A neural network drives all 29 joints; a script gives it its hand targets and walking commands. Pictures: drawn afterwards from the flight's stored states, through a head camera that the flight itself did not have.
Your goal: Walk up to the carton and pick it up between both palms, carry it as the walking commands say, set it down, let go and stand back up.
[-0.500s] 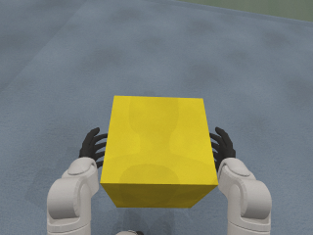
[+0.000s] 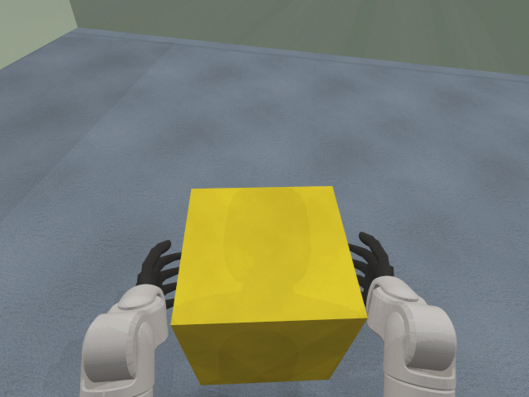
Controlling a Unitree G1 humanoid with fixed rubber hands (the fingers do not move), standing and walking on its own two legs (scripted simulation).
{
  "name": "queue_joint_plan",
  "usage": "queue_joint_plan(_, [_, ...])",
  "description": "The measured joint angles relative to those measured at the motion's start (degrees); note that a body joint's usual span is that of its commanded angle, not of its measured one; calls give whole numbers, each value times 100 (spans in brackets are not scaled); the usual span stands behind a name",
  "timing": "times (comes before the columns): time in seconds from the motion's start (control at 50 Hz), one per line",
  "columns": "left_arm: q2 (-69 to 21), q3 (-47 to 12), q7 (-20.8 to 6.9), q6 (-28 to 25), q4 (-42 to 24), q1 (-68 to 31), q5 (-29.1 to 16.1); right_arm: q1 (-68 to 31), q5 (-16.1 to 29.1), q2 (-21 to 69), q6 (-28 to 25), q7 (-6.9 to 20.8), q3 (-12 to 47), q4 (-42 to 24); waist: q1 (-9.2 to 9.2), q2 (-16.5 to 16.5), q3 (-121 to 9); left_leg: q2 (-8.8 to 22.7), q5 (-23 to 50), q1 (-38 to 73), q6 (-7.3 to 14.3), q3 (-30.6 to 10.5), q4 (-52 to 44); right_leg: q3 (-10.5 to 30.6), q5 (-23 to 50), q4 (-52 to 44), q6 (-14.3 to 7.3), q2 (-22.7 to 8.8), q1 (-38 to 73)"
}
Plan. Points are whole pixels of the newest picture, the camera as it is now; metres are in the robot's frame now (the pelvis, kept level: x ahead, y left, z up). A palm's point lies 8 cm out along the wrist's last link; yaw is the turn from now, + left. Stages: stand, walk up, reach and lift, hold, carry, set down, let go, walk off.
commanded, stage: carry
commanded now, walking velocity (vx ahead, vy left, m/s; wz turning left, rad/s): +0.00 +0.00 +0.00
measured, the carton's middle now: (263, 289) +0.27 +0.01 +0.03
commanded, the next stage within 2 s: hold in 1.48 s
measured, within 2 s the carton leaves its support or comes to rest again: neither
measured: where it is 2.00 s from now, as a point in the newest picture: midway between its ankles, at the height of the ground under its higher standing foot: outside the picture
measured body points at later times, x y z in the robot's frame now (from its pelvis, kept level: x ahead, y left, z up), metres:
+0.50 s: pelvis -0.07 -0.02 +0.00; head -0.09 -0.03 +0.45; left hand +0.20 +0.13 +0.05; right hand +0.21 -0.17 +0.05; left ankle +0.02 +0.09 -0.73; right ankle -0.05 -0.10 -0.73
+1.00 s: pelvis -0.06 -0.03 +0.00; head -0.08 -0.03 +0.45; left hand +0.21 +0.13 +0.03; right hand +0.22 -0.17 +0.03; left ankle +0.02 +0.09 -0.73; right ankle -0.05 -0.10 -0.73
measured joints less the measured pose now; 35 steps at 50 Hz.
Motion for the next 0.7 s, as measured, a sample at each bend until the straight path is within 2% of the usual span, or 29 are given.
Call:
queue_joint_plan(0.04, [3, 27, 6, 0, 1, -105, 0, 1, 0, 0, -93, 5, 0, 0, -2, -1, -79, -50, 271, -110, 0, 6, -283, 7, 1, -832, 0, 48, 336])
queue_joint_plan(0.08, [2, 43, 6, -21, 19, -171, -1, 13, 0, -1, -177, 10, -1, 2, 3, 81, 4, -41, 278, -143, -58, -1, -343, -2, 483, -1091, -117, 68, 367])
queue_joint_plan(0.1, [3, 41, 5, -21, 23, -167, -1, 23, 0, 0, -184, 11, -1, 5, 5, 81, 53, -49, -112, -193, -80, 3, -143, 0, 612, -1092, -176, 64, 372])
queue_joint_plan(0.14, [4, 26, 2, -21, 24, -118, -2, 28, 0, 0, -148, 11, -1, 7, -4, 73, 75, -47, -993, -373, -82, 6, 884, 2, 728, -1056, -288, 60, 374])
queue_joint_plan(0.18, [2, 13, -7, -36, 99, -116, -2, 28, -1, -5, -117, 7, -27, 33, -17, 80, 51, -4, -1378, -353, -82, -2, 1615, -7, 734, -1005, -317, 63, 369])
queue_joint_plan(0.2, [2, 16, -46, -127, 319, -169, 33, 26, -26, -7, -193, 5, -60, 184, -21, 82, 2, 42, -1419, -225, -82, -7, 1622, -23, 733, -995, -317, 65, 367])
queue_joint_plan(0.24, [5, 50, -144, -410, 982, -406, 110, 14, -97, -9, -493, 5, -175, 635, -29, 91, -45, 173, -1403, 230, -82, -16, 1059, -90, 695, -890, -317, 70, 350])
queue_joint_plan(0.28, [7, 100, -177, -649, 1395, -579, 120, 14, -112, -6, -779, 7, -244, 922, -29, 31, 62, 155, -952, 312, 34, 9, 853, -120, 641, -736, -318, 17, 309])
queue_joint_plan(0.36, [6, 106, -184, -819, 1486, -553, 119, 12, -111, -5, -942, 8, -240, 1024, -35, 20, 225, 135, -800, 287, 103, 7, 711, -122, 435, -538, -317, 1, 282])
queue_joint_plan(0.42, [8, 119, -193, -878, 1525, -575, 120, 4, -112, -4, -1000, 8, -242, 1057, -31, 11, 81, 107, -651, 26, 100, 12, 613, -116, 432, -731, -317, -15, 292])
queue_joint_plan(0.56, [6, 177, -305, -1609, 2136, -627, 155, -22, -150, -5, -1645, 18, -296, 1550, -32, 40, 148, 188, -533, 95, 87, 8, 468, -133, 497, -748, -374, 51, 290])
queue_joint_plan(0.7, [6, 175, -332, -1955, 2279, -619, 155, -22, -150, -4, -1947, 34, -308, 1656, -37, 41, 144, 206, -533, 96, 84, 9, 467, -134, 495, -748, -381, 67, 290])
